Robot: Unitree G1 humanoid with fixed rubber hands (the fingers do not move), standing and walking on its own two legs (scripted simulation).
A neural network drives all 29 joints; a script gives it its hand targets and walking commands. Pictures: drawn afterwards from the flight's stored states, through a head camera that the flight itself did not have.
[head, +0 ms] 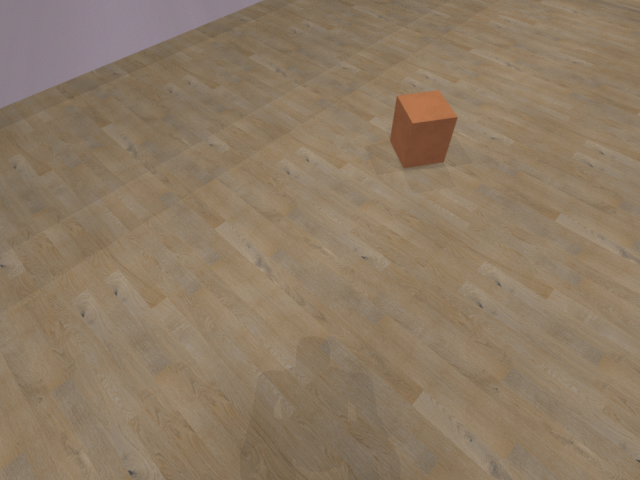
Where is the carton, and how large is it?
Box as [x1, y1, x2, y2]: [390, 90, 457, 167]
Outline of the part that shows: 438,90 398,95 396,98 390,141 403,167 441,162 444,159 457,117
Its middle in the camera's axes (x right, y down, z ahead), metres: +0.47 -0.49 +1.78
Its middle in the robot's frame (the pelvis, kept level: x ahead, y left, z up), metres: +1.57 -0.40 -0.65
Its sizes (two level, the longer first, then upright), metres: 0.210 0.200 0.250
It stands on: the floor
